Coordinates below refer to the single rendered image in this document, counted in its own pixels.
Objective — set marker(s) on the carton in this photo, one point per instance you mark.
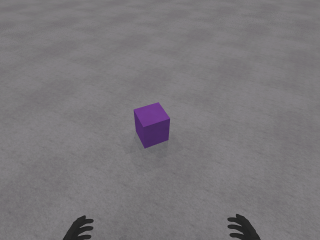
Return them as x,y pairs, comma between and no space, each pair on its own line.
152,124

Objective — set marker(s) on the left robot hand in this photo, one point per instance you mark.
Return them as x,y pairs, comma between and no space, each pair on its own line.
75,230

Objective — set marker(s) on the right robot hand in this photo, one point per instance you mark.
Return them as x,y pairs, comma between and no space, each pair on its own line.
249,233

